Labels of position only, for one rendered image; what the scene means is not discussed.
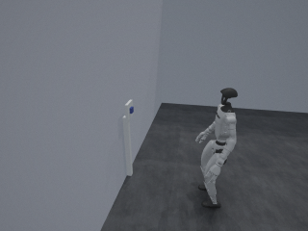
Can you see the right robot forearm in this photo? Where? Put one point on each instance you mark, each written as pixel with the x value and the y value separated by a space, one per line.
pixel 211 128

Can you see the left robot hand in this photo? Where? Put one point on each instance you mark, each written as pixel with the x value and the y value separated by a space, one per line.
pixel 215 169

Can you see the left robot forearm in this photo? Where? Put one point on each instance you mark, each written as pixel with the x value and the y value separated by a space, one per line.
pixel 225 152

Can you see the button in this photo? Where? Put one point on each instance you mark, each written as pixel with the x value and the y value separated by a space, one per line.
pixel 131 110

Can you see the robot right foot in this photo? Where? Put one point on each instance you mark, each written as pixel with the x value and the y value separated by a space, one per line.
pixel 202 187

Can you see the right robot hand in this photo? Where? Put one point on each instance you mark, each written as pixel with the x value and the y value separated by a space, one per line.
pixel 203 135

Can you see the panel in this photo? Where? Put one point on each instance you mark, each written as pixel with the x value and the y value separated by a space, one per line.
pixel 127 137

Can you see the left robot upper arm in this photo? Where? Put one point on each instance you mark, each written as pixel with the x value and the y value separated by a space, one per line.
pixel 231 121

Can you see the humanoid robot head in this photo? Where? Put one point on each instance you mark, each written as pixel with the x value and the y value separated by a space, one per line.
pixel 227 93

